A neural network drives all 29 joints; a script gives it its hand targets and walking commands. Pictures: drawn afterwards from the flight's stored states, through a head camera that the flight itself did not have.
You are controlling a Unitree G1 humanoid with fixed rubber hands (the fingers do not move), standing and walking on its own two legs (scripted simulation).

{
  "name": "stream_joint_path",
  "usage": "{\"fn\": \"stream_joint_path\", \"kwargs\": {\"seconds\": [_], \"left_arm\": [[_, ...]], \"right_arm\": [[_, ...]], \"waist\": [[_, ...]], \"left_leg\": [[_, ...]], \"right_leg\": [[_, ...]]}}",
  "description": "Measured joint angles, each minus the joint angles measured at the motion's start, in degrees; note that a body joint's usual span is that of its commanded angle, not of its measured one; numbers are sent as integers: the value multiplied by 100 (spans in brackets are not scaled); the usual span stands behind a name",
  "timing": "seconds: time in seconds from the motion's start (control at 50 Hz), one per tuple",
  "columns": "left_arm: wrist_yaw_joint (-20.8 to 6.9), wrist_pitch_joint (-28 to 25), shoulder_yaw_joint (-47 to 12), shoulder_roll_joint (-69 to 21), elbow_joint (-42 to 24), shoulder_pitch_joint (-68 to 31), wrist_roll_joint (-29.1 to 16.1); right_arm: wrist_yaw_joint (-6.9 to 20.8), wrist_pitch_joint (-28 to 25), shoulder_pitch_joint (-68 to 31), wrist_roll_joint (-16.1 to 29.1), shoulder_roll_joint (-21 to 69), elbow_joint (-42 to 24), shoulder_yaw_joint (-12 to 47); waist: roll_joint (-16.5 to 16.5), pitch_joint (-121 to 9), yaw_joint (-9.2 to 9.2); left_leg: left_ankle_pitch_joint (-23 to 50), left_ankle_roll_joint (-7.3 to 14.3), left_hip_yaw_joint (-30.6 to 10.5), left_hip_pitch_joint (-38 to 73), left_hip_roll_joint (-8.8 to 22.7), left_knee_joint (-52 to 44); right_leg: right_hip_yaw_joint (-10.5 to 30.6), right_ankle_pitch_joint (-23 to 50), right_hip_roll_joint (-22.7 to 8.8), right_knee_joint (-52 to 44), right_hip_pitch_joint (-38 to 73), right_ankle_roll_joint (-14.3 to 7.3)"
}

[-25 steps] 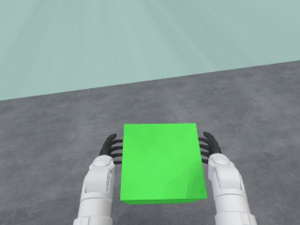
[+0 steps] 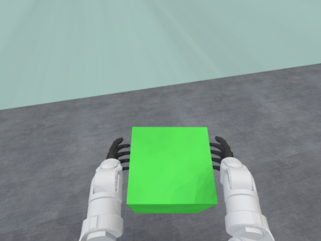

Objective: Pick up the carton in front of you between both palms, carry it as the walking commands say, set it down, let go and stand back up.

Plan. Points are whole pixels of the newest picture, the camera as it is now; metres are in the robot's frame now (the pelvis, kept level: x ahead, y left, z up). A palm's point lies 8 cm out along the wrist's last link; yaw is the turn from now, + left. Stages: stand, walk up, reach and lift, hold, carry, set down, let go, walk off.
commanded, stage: set down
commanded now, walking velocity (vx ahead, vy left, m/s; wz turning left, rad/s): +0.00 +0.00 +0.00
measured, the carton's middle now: (168, 174) +0.33 +0.00 -0.06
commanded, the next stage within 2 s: none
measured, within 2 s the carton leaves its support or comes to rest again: neither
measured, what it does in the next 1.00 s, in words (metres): lowers itself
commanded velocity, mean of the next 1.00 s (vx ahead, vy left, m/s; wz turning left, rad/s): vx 0.00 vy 0.00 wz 0.00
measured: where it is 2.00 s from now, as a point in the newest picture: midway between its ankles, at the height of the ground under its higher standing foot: outside the picture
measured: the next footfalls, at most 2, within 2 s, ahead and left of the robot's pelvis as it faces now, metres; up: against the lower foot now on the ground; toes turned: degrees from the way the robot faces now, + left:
none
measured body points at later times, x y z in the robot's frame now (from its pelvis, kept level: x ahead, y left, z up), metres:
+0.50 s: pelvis -0.03 -0.02 -0.08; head +0.19 +0.02 +0.31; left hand +0.36 +0.17 -0.18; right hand +0.37 -0.12 -0.16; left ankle +0.06 +0.10 -0.74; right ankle +0.00 -0.15 -0.74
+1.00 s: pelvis -0.06 -0.01 -0.22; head +0.20 +0.05 +0.15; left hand +0.42 +0.20 -0.31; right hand +0.42 -0.10 -0.30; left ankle +0.06 +0.10 -0.74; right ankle +0.00 -0.15 -0.74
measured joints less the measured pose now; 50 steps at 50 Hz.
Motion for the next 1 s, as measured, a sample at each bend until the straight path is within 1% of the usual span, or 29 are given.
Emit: {"fn": "stream_joint_path", "kwargs": {"seconds": [0.06, 0.14, 0.2, 0.24, 0.32, 0.38, 0.44, 0.5, 0.56, 0.64, 0.76, 0.84, 1.0], "left_arm": [[-20, -248, 467, -107, 449, -407, 287], [-99, -679, 951, -72, 978, -935, 643], [-184, -1095, 1134, 24, 1242, -1220, 801], [-230, -1414, 1154, 100, 1347, -1344, 817], [-237, -2075, 1027, 267, 1395, -1468, 632], [-177, -2480, 876, 416, 1380, -1546, 368], [-96, -2725, 723, 539, 1291, -1627, 68], [-42, -2796, 610, 636, 1153, -1747, -193], [-50, -2742, 634, 714, 1098, -1971, -303], [-122, -2563, 818, 786, 1249, -2394, -221], [-165, -2319, 943, 914, 1605, -2921, -43], [-100, -2276, 881, 1041, 1782, -3161, -70], [100, -2239, 653, 1345, 2056, -3636, -284]], "right_arm": [[-30, -223, -365, -269, 135, 391, -414], [-123, -596, -852, -619, 313, 783, -883], [-205, -953, -1094, -768, 415, 895, -1093], [-269, -1243, -1183, -770, 445, 909, -1139], [-456, -1890, -1236, -527, 463, 838, -1047], [-653, -2305, -1238, -182, 463, 741, -869], [-875, -2588, -1209, 240, 451, 572, -627], [-1056, -2711, -1215, 603, 452, 343, -434], [-1132, -2681, -1354, 750, 486, 178, -414], [-1082, -2486, -1704, 658, 520, 165, -638], [-987, -2221, -2231, 512, 405, 435, -964], [-1018, -2194, -2529, 543, 287, 651, -1027], [-1193, -2227, -3101, 723, 74, 996, -1021]], "waist": [[-18, 37, 23], [-40, 135, 53], [-43, 188, 85], [-38, 216, 117], [-24, 264, 161], [-29, 226, 169], [-54, 39, 196], [-78, -249, 222], [-82, -540, 221], [-80, -814, 203], [-101, -1020, 200], [-132, -1116, 206], [-179, -1157, 224]], "left_leg": [[-107, 1, -21, -233, -14, 250], [-258, -17, -68, -791, -2, 693], [-321, -51, -127, -1448, 24, 1023], [-335, -80, -181, -1984, 45, 1234], [-339, -137, -311, -3182, 78, 1667], [-371, -183, -404, -4143, 90, 2059], [-455, -226, -474, -5116, 100, 2519], [-572, -262, -524, -5990, 97, 3004], [-702, -280, -549, -6696, 80, 3483], [-859, -280, -564, -7391, 36, 4056], [-1042, -254, -571, -8217, -33, 4771], [-1162, -244, -578, -8789, -69, 5261], [-1393, -259, -640, -9865, -149, 6255]], "right_leg": [[34, -116, 31, 274, -244, 11], [49, -253, 104, 713, -798, 91], [16, -318, 172, 1040, -1442, 127], [-25, -341, 221, 1248, -1964, 127], [-133, -373, 316, 1681, -3133, 96], [-207, -430, 383, 2081, -4080, 85], [-235, -523, 462, 2543, -5049, 88], [-236, -643, 537, 3029, -5922, 103], [-240, -782, 589, 3512, -6624, 125], [-250, -967, 624, 4093, -7306, 160], [-247, -1187, 667, 4803, -8102, 235], [-247, -1329, 711, 5278, -8649, 288], [-295, -1613, 820, 6233, -9659, 385]]}}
